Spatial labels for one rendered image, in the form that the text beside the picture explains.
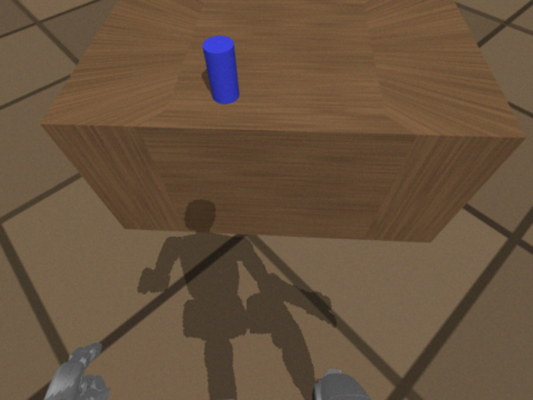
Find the left robot hand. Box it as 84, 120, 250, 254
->
44, 342, 111, 400

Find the can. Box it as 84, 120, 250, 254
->
202, 36, 239, 104

